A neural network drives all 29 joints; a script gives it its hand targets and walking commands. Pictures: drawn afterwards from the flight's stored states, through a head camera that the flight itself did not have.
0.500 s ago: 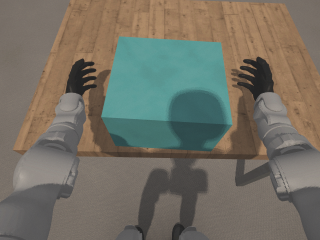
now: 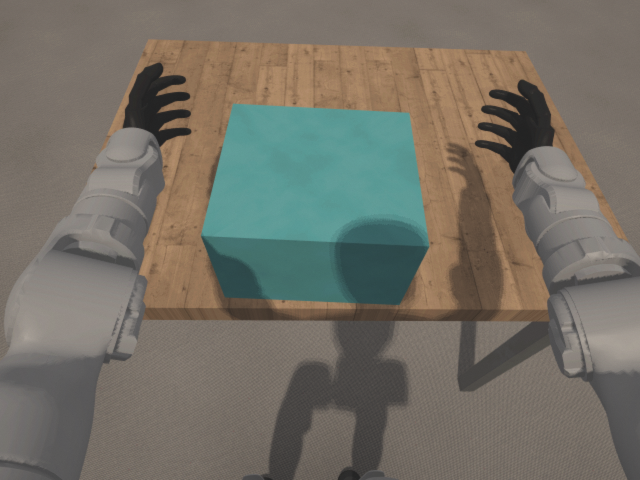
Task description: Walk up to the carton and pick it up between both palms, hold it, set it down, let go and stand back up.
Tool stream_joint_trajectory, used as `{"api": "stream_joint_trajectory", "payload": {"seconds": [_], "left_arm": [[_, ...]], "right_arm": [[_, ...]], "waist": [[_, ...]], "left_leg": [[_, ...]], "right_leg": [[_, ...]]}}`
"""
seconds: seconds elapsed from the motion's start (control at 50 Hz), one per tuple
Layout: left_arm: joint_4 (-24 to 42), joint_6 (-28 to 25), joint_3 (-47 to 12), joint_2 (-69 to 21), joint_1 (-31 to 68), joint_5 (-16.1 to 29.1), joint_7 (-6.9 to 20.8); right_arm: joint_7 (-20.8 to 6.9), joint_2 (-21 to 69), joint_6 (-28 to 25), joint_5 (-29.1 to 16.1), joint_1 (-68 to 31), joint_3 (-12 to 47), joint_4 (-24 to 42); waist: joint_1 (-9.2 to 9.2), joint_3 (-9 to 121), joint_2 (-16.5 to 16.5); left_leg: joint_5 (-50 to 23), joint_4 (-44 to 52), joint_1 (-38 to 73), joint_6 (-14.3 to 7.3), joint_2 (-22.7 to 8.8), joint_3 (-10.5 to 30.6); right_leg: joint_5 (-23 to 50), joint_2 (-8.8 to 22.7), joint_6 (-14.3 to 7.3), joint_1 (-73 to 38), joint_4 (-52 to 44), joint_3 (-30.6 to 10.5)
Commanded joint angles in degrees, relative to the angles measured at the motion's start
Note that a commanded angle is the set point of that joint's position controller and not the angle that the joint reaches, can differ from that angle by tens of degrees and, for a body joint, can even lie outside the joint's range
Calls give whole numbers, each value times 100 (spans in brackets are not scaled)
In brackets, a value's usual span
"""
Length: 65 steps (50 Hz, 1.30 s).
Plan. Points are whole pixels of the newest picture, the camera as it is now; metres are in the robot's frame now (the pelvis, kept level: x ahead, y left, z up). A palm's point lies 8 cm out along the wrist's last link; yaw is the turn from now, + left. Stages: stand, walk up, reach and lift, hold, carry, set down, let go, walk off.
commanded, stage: set down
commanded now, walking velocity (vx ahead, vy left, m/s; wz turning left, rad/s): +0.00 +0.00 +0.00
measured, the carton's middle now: (316, 205) +0.48 +0.01 +0.02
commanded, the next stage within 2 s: none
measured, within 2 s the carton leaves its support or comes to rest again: neither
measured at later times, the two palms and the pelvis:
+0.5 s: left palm (128, 177) +0.44 +0.23 +0.12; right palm (509, 179) +0.43 -0.22 +0.13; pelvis +0.00 +0.00 +0.02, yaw +0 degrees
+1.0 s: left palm (105, 283) +0.33 +0.25 +0.07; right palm (522, 290) +0.31 -0.22 +0.07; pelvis +0.03 +0.00 +0.03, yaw +0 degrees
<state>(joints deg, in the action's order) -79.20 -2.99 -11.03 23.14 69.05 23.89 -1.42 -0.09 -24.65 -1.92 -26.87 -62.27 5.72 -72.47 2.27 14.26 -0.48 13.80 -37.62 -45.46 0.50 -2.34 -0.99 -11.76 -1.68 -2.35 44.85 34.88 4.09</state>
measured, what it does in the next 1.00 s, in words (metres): stands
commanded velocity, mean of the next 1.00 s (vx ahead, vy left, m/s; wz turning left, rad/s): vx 0.00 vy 0.00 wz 0.00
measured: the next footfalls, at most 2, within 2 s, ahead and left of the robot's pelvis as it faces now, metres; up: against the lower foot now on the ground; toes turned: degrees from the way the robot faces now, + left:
none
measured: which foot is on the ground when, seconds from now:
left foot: down 0.00-1.00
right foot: down 0.00-1.00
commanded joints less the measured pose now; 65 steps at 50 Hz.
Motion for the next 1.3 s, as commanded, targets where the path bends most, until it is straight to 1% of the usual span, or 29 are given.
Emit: {"api": "stream_joint_trajectory", "payload": {"seconds": [0.0,0.08,0.14,0.22,0.3,0.34,0.36,0.4,0.44,0.52,0.54,0.62,0.7,0.72,0.74,0.8,0.82,0.88,0.9,0.94,0.98,1.06,1.16,1.18,1.2,1.22,1.24,1.26,1.28], "left_arm": [[641,-180,-106,1186,3071,189,32],[709,-114,-258,1190,3317,307,50],[823,-36,-226,1147,3262,242,82],[1168,68,50,1098,2801,-65,165],[1796,139,530,1020,1936,-534,246],[2243,151,780,1008,1511,-727,265],[2432,201,952,1353,1544,-644,222],[2885,300,996,1359,1358,-542,146],[3501,433,1052,1313,1144,-502,69],[4242,752,1168,1318,855,-439,112],[4433,796,1219,1335,721,-425,125],[4986,1027,1423,1154,-276,-698,254],[5463,1228,1722,888,-1809,-1021,403],[5542,1281,1820,818,-2315,-1146,463],[5743,1297,1872,770,-2620,-1189,515],[6097,1238,2038,646,-3411,-1314,591],[6241,1172,2059,659,-3498,-1257,588],[6711,905,2004,594,-3762,-1187,470],[6849,797,1975,582,-3803,-1099,423],[7131,584,1929,575,-3867,-1012,300],[7245,434,1846,549,-4153,-926,248],[7397,271,1741,594,-4584,-818,226],[7342,283,1715,493,-5208,-847,262],[7259,324,1713,482,-5363,-855,283],[7236,371,1694,406,-5526,-902,299],[7240,409,1694,351,-5622,-957,327],[7172,447,1705,337,-5768,-1021,344],[7264,444,1680,333,-5752,-1007,357],[7228,445,1655,257,-5884,-1002,370]], "right_arm": [[-69,-1026,-41,-115,-3166,-19,841],[-93,-1142,47,-70,-3257,-121,816],[-68,-1216,74,-34,-3169,-188,778],[39,-1276,30,-55,-2769,-216,881],[160,-1222,-87,-99,-1976,-200,1200],[208,-1166,-163,-95,-1555,-237,1533],[213,-1105,-151,-64,-1707,-243,2126],[226,-1045,-14,20,-1583,-372,2786],[243,-1030,140,166,-1272,-558,3169],[321,-982,436,352,-889,-830,3710],[362,-962,484,414,-701,-909,3807],[435,-785,555,500,209,-1041,4083],[444,-570,495,453,1548,-943,4214],[446,-468,438,464,1924,-838,4356],[462,-402,390,470,2210,-875,4503],[472,-116,226,547,2872,-823,5197],[459,-39,171,617,2924,-837,5490],[400,90,13,785,3279,-966,6132],[382,134,-38,867,3418,-1066,6340],[335,160,-81,958,3626,-1146,6547],[301,233,-100,1024,3936,-1117,6730],[324,233,-128,1149,4292,-1177,6968],[347,329,-63,1051,4876,-1054,6703],[348,370,-48,1084,5035,-1030,6590],[348,364,-36,1019,5163,-1011,6477],[340,387,-27,1037,5263,-1005,6441],[346,390,-20,1056,5369,-1001,6389],[340,447,-15,1051,5470,-996,6438],[331,458,-20,1047,5548,-982,6452]], "waist": [[-37,3724,-104],[51,3788,121],[102,3907,292],[115,4043,447],[68,3933,518],[33,3836,535],[-260,3895,328],[-273,3789,168],[-252,3751,259],[-134,3483,274],[-141,3347,327],[-99,3017,514],[-107,2062,407],[-159,1779,307],[-139,1506,288],[-222,895,70],[-264,750,-37],[-294,488,51],[-247,496,62],[-258,482,186],[-259,419,121],[-211,549,241],[-276,215,212],[-237,122,215],[-273,-64,302],[-252,-158,362],[-287,-322,285],[-239,-344,271],[-248,-493,247]], "left_leg": [[-759,606,1407,-67,282,80],[-792,658,1746,10,266,83],[-1088,640,2105,95,252,77],[-1757,643,2557,201,254,52],[-2409,725,3033,264,274,31],[-2574,797,3236,269,294,14],[-2301,903,3210,231,342,-43],[-1952,1083,3091,153,374,-65],[-1855,1139,3313,153,364,-76],[-1717,1163,3625,139,341,-48],[-1682,1165,3607,137,340,-59],[-2139,1167,4043,201,351,-34],[-2775,1265,4558,243,359,24],[-2877,1318,4601,207,379,24],[-2904,1370,4601,203,401,15],[-2548,1567,4504,92,430,7],[-2374,1624,4411,66,437,-20],[-2077,1652,4353,66,416,-31],[-1975,1631,4333,62,385,-28],[-1821,1619,4307,97,356,-37],[-1778,1600,4255,87,327,-4],[-1754,1553,4166,109,297,-31],[-1918,1622,4313,129,288,14],[-1907,1640,4398,128,283,30],[-1982,1662,4485,154,262,30],[-2021,1675,4641,161,273,13],[-2045,1724,4646,148,266,18],[-2019,1743,4697,136,271,32],[-1989,1777,4722,158,271,51]], "right_leg": [[1793,98,535,-2645,-275,-255],[1741,85,445,-2419,-393,-168],[1949,56,400,-2380,-480,-126],[2435,13,407,-2645,-616,-117],[2751,-35,439,-3014,-814,-118],[2735,-55,450,-3160,-920,-120],[2370,-110,455,-3205,-955,-163],[2035,-101,488,-3314,-1028,-218],[1850,-109,446,-3249,-1078,-230],[1755,-112,393,-3210,-1182,-283],[1716,-104,374,-3251,-1200,-294],[2071,-121,343,-3455,-1277,-310],[2358,-176,334,-3711,-1464,-270],[2389,-174,345,-3842,-1532,-273],[2400,-170,361,-3920,-1581,-287],[2084,-107,419,-4046,-1718,-346],[1919,-103,435,-4085,-1732,-354],[1460,-65,374,-3878,-1745,-380],[1342,-59,360,-3810,-1730,-380],[1108,-44,282,-3675,-1710,-410],[1090,-26,234,-3702,-1694,-442],[1256,16,207,-3848,-1609,-550],[1371,34,152,-3845,-1671,-594],[1327,42,171,-3799,-1722,-601],[1300,26,133,-3801,-1767,-581],[1220,11,123,-3747,-1823,-573],[1194,5,117,-3738,-1884,-558],[1127,7,118,-3712,-1933,-555],[1050,13,110,-3658,-1963,-549]]}}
